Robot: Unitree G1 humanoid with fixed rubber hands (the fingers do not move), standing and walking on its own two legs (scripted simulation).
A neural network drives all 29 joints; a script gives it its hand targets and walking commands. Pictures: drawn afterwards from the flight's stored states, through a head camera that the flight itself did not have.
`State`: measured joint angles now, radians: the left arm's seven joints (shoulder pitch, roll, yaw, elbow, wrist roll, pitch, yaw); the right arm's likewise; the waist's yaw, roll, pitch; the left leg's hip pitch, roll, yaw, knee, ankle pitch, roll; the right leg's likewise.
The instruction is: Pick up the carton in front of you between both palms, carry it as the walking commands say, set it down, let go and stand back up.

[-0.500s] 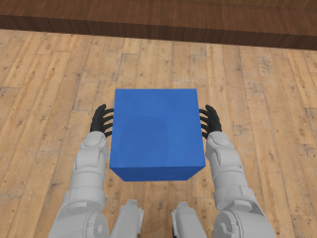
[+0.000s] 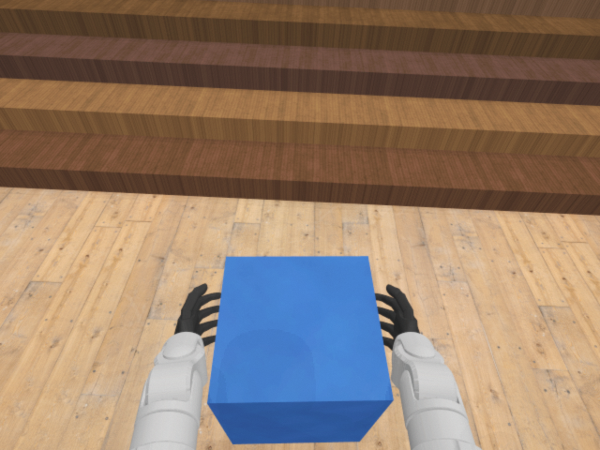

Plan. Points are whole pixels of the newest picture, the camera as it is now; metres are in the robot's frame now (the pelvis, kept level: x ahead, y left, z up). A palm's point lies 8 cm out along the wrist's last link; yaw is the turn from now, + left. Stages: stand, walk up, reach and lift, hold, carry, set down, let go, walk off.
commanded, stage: reach and lift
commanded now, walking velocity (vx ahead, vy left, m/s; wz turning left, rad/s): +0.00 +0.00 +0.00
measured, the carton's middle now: (297, 354) +0.31 +0.00 -0.08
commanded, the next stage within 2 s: hold in 1.16 s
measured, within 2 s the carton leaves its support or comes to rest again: neither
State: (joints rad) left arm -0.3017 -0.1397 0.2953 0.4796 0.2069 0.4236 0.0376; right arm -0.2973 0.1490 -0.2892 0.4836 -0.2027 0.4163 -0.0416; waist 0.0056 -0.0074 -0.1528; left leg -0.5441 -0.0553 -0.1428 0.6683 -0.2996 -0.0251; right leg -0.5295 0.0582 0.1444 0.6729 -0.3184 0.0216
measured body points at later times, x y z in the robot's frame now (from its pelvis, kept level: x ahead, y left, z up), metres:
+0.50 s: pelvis -0.01 +0.00 +0.02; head -0.03 +0.00 +0.47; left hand +0.30 +0.15 +0.04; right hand +0.30 -0.15 +0.04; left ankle +0.02 +0.13 -0.72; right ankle +0.01 -0.13 -0.72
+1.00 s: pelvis +0.01 +0.00 +0.03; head -0.02 +0.00 +0.47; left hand +0.31 +0.15 +0.05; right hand +0.31 -0.15 +0.05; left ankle +0.02 +0.13 -0.72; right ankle +0.01 -0.13 -0.72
